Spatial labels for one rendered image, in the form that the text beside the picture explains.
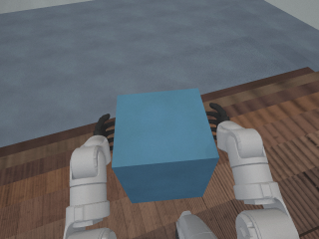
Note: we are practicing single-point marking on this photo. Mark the right robot shin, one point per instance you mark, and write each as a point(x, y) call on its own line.
point(185, 213)

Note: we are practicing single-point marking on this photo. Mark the left robot upper arm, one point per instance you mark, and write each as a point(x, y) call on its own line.
point(98, 233)

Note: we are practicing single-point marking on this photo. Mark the carton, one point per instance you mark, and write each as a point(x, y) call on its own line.
point(163, 145)

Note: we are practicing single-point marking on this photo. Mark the right robot forearm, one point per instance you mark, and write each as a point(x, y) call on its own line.
point(247, 158)

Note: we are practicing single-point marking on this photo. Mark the left robot forearm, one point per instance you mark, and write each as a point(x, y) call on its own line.
point(88, 192)

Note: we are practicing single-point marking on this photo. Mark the right robot thigh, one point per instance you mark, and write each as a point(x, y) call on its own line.
point(191, 226)

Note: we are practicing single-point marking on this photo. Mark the robot left hand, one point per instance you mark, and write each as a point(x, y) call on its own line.
point(101, 126)

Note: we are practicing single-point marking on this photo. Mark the right robot upper arm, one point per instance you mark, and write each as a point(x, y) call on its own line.
point(265, 223)

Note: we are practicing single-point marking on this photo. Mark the robot right hand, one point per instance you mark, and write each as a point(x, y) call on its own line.
point(220, 116)

